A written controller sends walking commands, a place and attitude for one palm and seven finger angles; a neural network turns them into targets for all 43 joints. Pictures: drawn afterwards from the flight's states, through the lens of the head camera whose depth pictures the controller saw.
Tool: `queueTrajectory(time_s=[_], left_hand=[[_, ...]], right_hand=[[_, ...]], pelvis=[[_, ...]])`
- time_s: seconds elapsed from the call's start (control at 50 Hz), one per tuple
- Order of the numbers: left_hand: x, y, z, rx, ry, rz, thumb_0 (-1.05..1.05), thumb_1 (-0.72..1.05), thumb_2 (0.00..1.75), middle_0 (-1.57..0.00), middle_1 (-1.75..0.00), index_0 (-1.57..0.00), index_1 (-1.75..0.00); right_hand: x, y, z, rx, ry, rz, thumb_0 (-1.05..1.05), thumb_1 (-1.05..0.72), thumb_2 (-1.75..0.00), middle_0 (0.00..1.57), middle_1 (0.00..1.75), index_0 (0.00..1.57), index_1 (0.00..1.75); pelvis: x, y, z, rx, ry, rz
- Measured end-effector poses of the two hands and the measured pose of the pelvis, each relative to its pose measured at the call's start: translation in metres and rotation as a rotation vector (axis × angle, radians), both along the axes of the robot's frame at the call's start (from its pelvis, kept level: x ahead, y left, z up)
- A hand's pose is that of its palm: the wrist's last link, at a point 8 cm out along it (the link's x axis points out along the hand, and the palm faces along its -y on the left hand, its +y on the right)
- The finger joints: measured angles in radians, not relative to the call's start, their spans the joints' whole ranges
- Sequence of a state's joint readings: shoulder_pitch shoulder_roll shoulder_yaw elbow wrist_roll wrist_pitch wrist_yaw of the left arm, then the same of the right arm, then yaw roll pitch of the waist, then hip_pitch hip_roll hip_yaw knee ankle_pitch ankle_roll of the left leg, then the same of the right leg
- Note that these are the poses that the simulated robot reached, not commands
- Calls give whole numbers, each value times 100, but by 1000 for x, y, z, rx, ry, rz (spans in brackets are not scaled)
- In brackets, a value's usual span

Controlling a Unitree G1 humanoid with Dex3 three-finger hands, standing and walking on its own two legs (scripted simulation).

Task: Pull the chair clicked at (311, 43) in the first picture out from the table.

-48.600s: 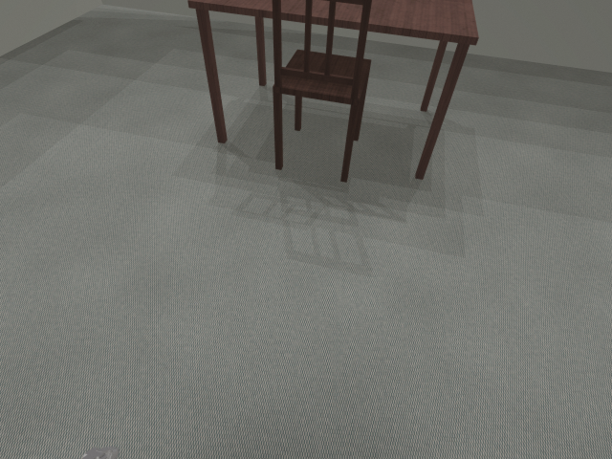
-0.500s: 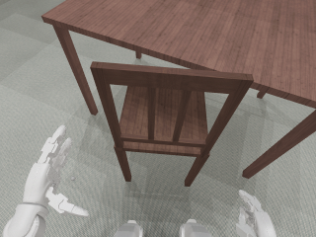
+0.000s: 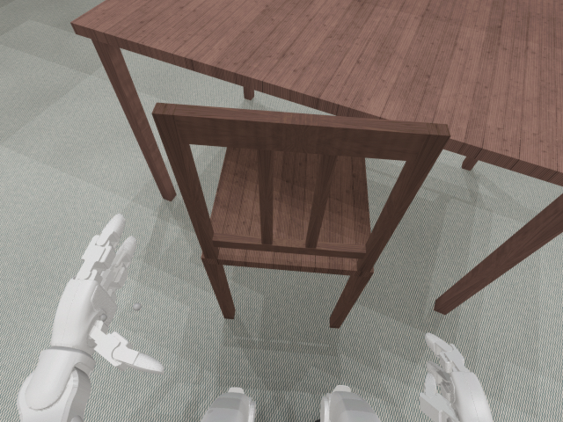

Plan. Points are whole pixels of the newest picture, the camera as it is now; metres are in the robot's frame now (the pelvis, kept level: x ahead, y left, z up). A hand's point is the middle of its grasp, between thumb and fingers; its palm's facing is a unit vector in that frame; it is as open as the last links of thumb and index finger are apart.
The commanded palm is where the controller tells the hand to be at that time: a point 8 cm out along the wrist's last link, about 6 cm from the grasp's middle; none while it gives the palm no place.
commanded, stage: aim the fingers beside a spindle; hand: left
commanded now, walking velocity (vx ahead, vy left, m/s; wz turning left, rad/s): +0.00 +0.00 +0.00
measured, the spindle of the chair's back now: (266, 202) +0.46 +0.05 -0.01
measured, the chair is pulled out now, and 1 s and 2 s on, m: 0.14 0.14 0.14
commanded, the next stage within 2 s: push the fingers through the gap in 1.74 s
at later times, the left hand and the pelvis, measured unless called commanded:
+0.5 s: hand (152, 298) +0.28 +0.19 +0.02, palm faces -0.04 -1.00 -0.03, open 16.9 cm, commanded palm +0.26 +0.24 +0.02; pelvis +0.00 +0.01 -0.01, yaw +0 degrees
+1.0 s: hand (173, 290) +0.30 +0.17 +0.00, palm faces -0.05 -1.00 -0.03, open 16.9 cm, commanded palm +0.28 +0.22 +0.00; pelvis -0.01 +0.01 -0.03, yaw -1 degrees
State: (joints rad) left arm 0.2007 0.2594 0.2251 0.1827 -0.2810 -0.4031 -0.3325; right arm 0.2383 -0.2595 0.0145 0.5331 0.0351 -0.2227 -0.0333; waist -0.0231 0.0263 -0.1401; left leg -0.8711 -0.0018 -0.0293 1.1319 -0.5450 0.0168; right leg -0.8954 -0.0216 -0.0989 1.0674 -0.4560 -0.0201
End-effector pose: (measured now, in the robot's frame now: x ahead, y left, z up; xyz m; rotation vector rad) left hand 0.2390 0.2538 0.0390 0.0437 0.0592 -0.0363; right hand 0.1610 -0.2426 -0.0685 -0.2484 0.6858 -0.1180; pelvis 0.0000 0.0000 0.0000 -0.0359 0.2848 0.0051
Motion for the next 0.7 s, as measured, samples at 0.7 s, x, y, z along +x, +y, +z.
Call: queueTrajectory(time_s=[0.7], left_hand=[[28,-20,-29,-22,-21,-29,-1,-50,30,-6,-8,-6,-8]], right_hand=[[-7,9,-25,-3,70,6,1,-91,-90,21,29,21,30]], pelvis=[[-7,9,-19,-3,57,-5]])
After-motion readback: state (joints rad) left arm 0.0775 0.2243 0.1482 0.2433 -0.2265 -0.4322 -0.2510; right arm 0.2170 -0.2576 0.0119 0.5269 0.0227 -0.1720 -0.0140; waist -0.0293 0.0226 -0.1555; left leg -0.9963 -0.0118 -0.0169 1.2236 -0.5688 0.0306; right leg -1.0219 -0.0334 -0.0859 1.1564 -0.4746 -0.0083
